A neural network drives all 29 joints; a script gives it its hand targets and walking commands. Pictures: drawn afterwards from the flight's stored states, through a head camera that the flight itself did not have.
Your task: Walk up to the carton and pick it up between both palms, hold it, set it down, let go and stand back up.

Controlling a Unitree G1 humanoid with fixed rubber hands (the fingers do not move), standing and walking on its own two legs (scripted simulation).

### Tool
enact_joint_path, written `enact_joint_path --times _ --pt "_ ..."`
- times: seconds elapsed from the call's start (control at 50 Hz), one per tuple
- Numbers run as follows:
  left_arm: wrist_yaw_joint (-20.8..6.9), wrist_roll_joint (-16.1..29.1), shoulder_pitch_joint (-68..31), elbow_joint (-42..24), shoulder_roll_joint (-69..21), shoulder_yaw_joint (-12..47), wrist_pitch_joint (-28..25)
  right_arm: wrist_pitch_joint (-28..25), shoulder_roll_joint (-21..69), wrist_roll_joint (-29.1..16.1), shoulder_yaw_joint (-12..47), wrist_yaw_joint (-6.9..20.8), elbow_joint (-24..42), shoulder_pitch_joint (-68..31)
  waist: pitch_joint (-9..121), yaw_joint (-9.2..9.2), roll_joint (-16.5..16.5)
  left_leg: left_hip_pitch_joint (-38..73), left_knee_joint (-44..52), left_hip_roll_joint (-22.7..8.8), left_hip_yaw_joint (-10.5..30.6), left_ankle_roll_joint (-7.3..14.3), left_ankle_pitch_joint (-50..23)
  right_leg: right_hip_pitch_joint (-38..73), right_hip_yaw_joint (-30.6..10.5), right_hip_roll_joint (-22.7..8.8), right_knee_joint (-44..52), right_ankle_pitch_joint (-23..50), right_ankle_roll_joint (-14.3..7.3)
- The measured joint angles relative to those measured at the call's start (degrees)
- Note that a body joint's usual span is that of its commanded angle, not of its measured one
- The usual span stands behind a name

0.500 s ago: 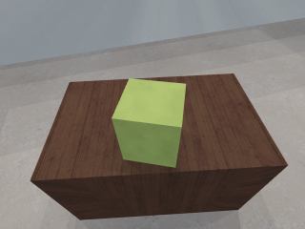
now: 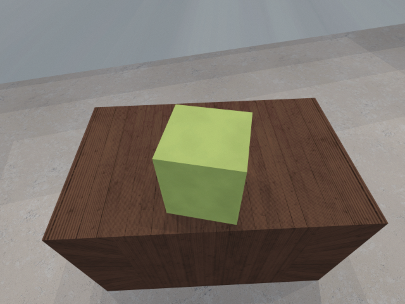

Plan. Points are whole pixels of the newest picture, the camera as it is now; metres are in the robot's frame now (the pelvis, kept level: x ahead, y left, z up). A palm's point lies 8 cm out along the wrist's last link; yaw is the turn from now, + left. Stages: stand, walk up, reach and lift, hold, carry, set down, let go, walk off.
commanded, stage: stand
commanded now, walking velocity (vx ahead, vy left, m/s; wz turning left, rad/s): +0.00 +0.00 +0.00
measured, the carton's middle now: (206, 165) +0.48 +0.01 -0.07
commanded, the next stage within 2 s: none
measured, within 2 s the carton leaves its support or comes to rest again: neither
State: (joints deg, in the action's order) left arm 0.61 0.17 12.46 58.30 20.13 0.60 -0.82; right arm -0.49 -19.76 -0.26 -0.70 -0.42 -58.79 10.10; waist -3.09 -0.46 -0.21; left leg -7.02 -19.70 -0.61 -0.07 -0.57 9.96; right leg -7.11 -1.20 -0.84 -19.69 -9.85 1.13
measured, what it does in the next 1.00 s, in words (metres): stands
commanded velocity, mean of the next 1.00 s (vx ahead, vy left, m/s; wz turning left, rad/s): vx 0.00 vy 0.00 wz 0.00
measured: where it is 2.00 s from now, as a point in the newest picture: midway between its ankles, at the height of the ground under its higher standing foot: outside the picture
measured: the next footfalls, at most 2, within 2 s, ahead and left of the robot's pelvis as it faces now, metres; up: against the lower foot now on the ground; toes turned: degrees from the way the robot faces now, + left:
none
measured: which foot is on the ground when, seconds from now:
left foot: down 0.00-1.00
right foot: down 0.00-1.00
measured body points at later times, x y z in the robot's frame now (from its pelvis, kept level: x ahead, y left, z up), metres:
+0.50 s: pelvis +0.01 +0.00 +0.00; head +0.01 +0.00 +0.45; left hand +0.08 +0.31 -0.12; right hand +0.07 -0.29 -0.13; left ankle +0.01 +0.13 -0.75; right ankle +0.01 -0.13 -0.75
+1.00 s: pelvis +0.01 +0.00 +0.00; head +0.02 +0.00 +0.45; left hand +0.07 +0.30 -0.13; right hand +0.08 -0.30 -0.13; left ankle +0.01 +0.13 -0.75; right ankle +0.01 -0.13 -0.75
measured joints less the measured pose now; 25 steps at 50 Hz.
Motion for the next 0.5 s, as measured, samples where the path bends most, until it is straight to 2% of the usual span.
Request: enact_joint_path --times 0.5 --pt "0.65 -0.02 -1.89 0.59 0.47 -0.34 0.15 -0.05 0.61 0.06 -0.5 0.06 -0.67 -0.15 -0.13 0.42 0.1 1.25 1.25 0.43 -0.41 0.32 -0.04 0.85 -0.57 -0.53 0.68 -0.16 0.47"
